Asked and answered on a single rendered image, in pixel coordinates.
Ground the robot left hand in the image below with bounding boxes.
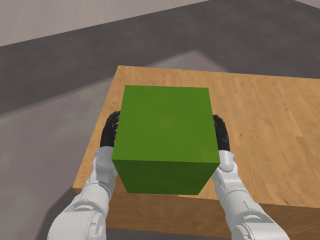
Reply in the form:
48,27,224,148
100,111,121,147

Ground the carton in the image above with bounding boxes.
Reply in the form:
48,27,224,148
111,85,221,196

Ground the robot right hand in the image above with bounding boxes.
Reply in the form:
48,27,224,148
213,114,230,152

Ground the left robot upper arm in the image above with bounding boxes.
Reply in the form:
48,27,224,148
48,210,107,240

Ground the pedestal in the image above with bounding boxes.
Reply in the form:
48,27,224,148
72,65,320,240

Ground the robot right forearm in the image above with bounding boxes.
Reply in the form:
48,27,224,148
211,150,290,240

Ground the right robot upper arm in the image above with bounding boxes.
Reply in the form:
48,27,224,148
231,222,289,240

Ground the robot left forearm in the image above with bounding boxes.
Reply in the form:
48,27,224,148
47,146,118,240

